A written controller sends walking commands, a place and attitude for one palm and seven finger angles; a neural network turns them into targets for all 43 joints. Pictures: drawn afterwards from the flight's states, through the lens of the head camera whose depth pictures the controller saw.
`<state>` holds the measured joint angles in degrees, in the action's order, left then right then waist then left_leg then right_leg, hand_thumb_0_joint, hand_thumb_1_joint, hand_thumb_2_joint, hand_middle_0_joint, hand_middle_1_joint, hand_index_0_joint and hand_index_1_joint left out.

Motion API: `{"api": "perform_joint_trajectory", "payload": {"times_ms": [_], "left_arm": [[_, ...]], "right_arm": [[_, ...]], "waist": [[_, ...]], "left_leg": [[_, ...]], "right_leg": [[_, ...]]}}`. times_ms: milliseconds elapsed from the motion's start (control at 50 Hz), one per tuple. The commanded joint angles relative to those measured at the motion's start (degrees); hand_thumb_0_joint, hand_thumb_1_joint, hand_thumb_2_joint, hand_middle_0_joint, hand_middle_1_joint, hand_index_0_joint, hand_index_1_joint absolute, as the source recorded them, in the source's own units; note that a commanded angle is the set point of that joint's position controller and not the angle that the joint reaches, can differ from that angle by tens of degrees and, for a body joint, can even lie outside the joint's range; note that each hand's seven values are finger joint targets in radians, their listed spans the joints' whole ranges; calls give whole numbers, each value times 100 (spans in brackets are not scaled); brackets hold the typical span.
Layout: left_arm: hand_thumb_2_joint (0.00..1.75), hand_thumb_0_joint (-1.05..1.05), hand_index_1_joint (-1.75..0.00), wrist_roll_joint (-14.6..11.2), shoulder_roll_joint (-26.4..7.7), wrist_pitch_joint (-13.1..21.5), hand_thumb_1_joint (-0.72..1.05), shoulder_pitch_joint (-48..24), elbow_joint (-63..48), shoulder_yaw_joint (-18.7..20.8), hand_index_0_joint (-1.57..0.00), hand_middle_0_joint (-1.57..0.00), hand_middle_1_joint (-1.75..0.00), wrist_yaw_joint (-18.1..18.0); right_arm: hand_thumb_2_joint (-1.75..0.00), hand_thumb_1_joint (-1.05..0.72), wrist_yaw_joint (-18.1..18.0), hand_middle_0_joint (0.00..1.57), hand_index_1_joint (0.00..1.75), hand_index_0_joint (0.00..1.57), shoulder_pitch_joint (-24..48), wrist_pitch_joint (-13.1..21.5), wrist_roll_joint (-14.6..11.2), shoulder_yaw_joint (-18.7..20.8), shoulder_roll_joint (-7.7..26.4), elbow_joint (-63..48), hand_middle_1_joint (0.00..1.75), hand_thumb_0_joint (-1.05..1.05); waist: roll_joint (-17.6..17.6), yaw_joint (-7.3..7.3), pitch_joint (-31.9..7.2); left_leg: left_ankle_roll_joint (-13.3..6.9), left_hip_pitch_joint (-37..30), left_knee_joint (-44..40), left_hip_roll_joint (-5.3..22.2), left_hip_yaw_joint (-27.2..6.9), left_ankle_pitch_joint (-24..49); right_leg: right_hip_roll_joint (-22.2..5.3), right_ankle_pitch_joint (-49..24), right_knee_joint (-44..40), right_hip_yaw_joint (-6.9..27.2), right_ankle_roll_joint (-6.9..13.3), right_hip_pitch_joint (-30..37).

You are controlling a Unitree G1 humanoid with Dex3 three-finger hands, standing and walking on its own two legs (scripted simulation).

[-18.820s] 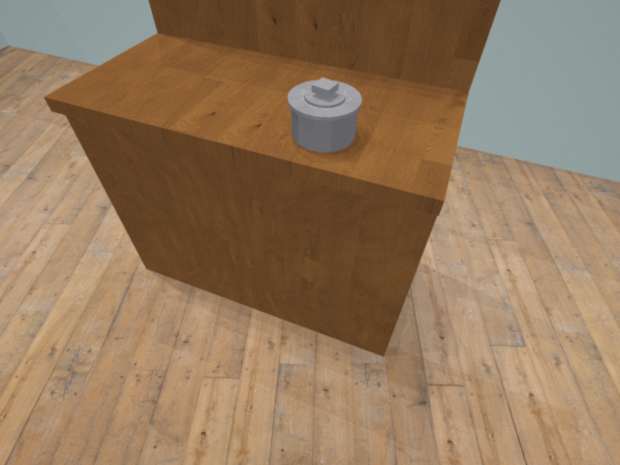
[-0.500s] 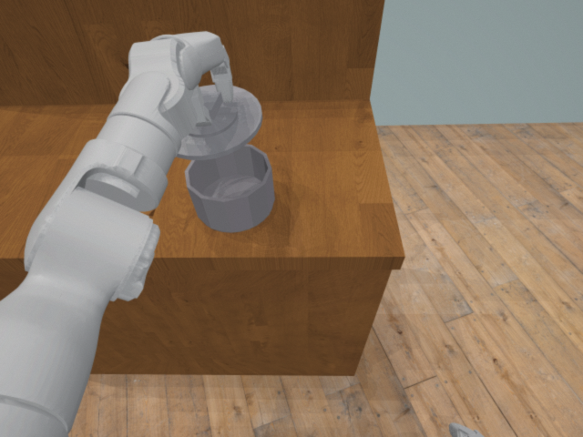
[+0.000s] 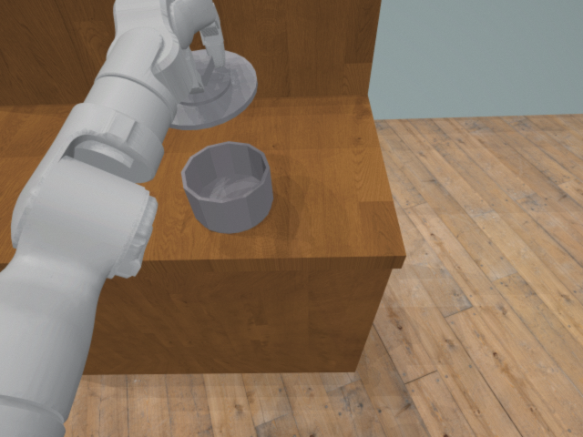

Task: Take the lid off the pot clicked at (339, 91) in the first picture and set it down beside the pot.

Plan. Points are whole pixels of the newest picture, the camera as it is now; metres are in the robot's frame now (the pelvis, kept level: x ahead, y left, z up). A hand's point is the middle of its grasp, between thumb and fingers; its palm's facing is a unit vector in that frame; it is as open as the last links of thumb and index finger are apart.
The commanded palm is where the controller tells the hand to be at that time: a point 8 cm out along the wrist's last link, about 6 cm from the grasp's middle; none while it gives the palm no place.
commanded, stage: lift the lid straight up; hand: left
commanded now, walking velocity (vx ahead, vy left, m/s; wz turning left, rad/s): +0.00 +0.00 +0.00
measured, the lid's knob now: (194, 70) +0.53 +0.09 +0.24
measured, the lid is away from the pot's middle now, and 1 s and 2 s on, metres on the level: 0.02 0.09 0.21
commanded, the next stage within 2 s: move the lid sideways beside the pot in 0.10 s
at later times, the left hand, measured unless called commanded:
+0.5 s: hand (165, 70) +0.49 +0.12 +0.26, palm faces -0.22 -0.04 -0.98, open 7.8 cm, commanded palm +0.48 +0.12 +0.33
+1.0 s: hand (119, 78) +0.48 +0.17 +0.26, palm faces -0.24 -0.05 -0.97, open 7.8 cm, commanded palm +0.48 +0.18 +0.33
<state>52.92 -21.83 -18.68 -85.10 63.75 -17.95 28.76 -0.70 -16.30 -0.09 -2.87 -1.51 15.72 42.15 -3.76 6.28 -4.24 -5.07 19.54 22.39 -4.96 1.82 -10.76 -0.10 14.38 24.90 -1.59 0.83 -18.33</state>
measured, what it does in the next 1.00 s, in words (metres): stands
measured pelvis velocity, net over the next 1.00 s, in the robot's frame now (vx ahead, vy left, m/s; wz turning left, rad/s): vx -0.01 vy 0.00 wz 0.01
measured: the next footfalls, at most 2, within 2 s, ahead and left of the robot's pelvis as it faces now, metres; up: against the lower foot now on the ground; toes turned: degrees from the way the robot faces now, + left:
none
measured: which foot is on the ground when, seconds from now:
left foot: down 0.00-1.00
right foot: down 0.00-1.00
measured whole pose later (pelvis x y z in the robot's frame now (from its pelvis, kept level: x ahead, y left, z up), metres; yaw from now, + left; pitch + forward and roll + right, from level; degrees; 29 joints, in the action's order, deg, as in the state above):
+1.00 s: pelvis -0.01 +0.00 +0.00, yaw +0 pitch +7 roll +0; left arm 54.8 -32.2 -12.7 -79.7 58.6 -15.6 31.2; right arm -1.8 -15.2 -3.6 -3.9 -1.5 16.4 40.4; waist -2.6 6.3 -3.1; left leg -5.0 19.9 23.5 -4.5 1.1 -10.5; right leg 0.4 13.3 24.1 -2.2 1.0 -17.7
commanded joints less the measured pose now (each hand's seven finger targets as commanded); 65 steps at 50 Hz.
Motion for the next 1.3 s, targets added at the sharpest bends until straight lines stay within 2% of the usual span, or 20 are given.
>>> {"api": "perform_joint_trajectory", "payload": {"times_ms": [0, 40, 160, 240, 360, 420, 460, 520, 560, 620, 760, 820, 860, 920, 960, 980, 1080, 1140, 1160, 1280], "left_arm": [[96, 0, -103, 213, -1013, 47, 67, -3813, -1589, 102, -80, -83, -107, -298], [96, 0, -103, 273, -1650, 45, 67, -3924, -1617, 573, -80, -83, -107, -319], [96, 0, -103, 58, -960, 122, 67, -3980, -1843, 76, -80, -83, -107, -298], [96, 0, -103, 338, -1906, 206, 67, -3548, -1424, 724, -80, -83, -107, -396], [96, 0, -103, 318, -1507, 234, 67, -3553, -1790, 329, -80, -83, -107, -450], [96, 0, -103, 445, -2139, 292, 67, -3661, -2047, 783, -80, -83, -107, -385], [96, 0, -103, 220, -1479, 302, 67, -3397, -1893, 282, -80, -83, -107, -263], [96, 0, -103, 290, -2038, 329, 67, -3593, -2072, 636, -80, -83, -107, -192], [96, 0, -103, 62, -1273, 449, 67, -3513, -2324, 38, -80, -83, -107, -125], [96, 0, -103, 223, -2030, 431, 67, -3401, -2029, 595, -80, -83, -107, -114], [96, 0, -103, 160, -1999, 531, 67, -3395, -2013, 431, -80, -83, -107, -181], [96, 0, -103, 324, -2531, 509, 67, -3476, -1757, 761, -80, -83, -107, -179], [96, 0, -103, 209, -2045, 543, 67, -3434, -1787, 343, -80, -83, -107, -165], [96, 0, -103, 434, -2757, 622, 67, -3570, -1904, 854, -80, -83, -107, -183], [96, 0, -103, 280, -2346, 723, 67, -3516, -2184, 551, -80, -83, -107, -141], [96, 0, -103, 380, -2696, 744, 67, -3539, -2209, 850, -80, -83, -107, -148], [96, 0, -103, 384, -2920, 617, 67, -2977, -1398, 921, -80, -83, -107, -46], [96, 0, -103, 441, -2886, 761, 67, -3500, -2105, 757, -80, -83, -107, -57], [96, 0, -103, 305, -2370, 821, 67, -3384, -2236, 387, -80, -83, -107, -58], [96, 0, -103, 364, -3103, 884, 67, -3128, -1934, 941, -80, -83, -107, 0]], "right_arm": [[-90, -90, 8, 20, 30, 20, 73, 212, 16, 281, 766, -690, 30, 0], [-90, -90, -25, 20, 30, 20, 49, 215, 49, 279, 793, -691, 30, 0], [-90, -90, -20, 20, 30, 20, 48, 251, -3, 312, 728, -698, 30, 0], [-90, -90, -97, 20, 30, 20, 75, 156, 38, 241, 795, -695, 30, 0], [-90, -90, -65, 20, 30, 20, 221, 16, -6, 245, 766, -838, 30, 0], [-90, -90, -66, 20, 30, 20, 288, 7, 22, 245, 741, -914, 30, 0], [-90, -90, -71, 20, 30, 20, 213, -45, -25, 293, 743, -898, 30, 0], [-90, -90, -78, 20, 30, 20, 285, -51, -52, 277, 778, -878, 30, 0], [-90, -90, -74, 20, 30, 20, 282, -32, -82, 308, 737, -931, 30, 0], [-90, -90, -75, 20, 30, 20, 224, -97, -70, 291, 815, -789, 30, 0], [-90, -90, -125, 20, 30, 20, 159, -141, -103, 273, 888, -761, 30, 0], [-90, -90, -163, 20, 30, 20, 199, -150, -106, 242, 884, -755, 30, 0], [-90, -90, -169, 20, 30, 20, 174, -155, -139, 259, 904, -768, 30, 0], [-90, -90, -173, 20, 30, 20, 129, -135, -88, 265, 906, -760, 30, 0], [-90, -90, -160, 20, 30, 20, 91, -128, -102, 311, 885, -841, 30, 0], [-90, -90, -140, 20, 30, 20, 125, -120, -79, 320, 880, -819, 30, 0], [-90, -90, -157, 20, 30, 20, 19, -283, -131, 298, 1001, -704, 30, 0], [-90, -90, -154, 20, 30, 20, 104, -265, -127, 307, 946, -819, 30, 0], [-90, -90, -147, 20, 30, 20, 39, -245, -134, 339, 923, -832, 30, 0], [-90, -90, -167, 20, 30, 20, -96, -319, -135, 334, 991, -700, 30, 0]], "waist": [[468, 37, -2760], [593, -23, -2958], [307, 54, -2792], [904, -31, -2642], [362, -53, -2649], [436, -134, -3145], [434, 9, -2830], [587, -33, -2742], [259, 75, -2699], [462, 10, -2404], [265, 31, -2388], [525, -12, -2431], [244, 71, -2357], [246, -19, -2668], [71, 18, -2801], [109, -43, -2849], [573, -5, -2190], [-13, -4, -2644], [-247, 59, -2642], [23, 30, -2536]], "left_leg": [[133, -2228, 278, 209, -657, 2619], [81, -2135, 276, 176, -587, 2476], [154, -2449, 314, 236, -686, 2972], [48, -1848, 228, 174, -526, 2333], [121, -1985, 213, 235, -559, 2512], [72, -2167, 308, 220, -564, 2749], [66, -2162, 313, 218, -554, 2751], [25, -2093, 271, 193, -552, 2353], [59, -2388, 341, 205, -617, 2676], [41, -2149, 262, 193, -615, 2069], [89, -2041, 185, 208, -630, 1822], [30, -1742, 142, 171, -561, 1386], [68, -1848, 140, 193, -580, 1522], [60, -1986, 237, 208, -621, 1804], [93, -2240, 323, 237, -669, 2364], [87, -2259, 350, 249, -674, 2321], [32, -1577, 241, 218, -547, 1758], [40, -2039, 322, 238, -598, 2242], [84, -2335, 420, 277, -658, 2700], [80, -2175, 400, 291, -685, 2460]], "right_leg": [[148, -2195, -114, 95, 154, 84], [121, -2379, -118, 167, 147, 419], [123, -2324, -150, 92, 167, 84], [116, -2412, -160, 187, 156, 490], [56, -2236, -151, 123, 203, 356], [65, -2496, -71, 210, 171, 637], [53, -2439, -196, 147, 155, 429], [92, -2288, -179, 167, 148, 444], [79, -2214, -232, 123, 152, 166], [145, -1876, -277, 103, 170, 120], [111, -1732, -310, 51, 210, 176], [124, -1691, -284, 108, 187, 415], [94, -1658, -320, 68, 199, 225], [144, -1791, -245, 100, 204, 344], [118, -1989, -254, 85, 202, 294], [155, -1908, -239, 109, 182, 270], [165, -1860, -306, 50, 165, 344], [164, -1926, -255, 70, 191, 259], [159, -1953, -313, 36, 196, 48], [224, -1737, -314, -13, 177, 37]]}}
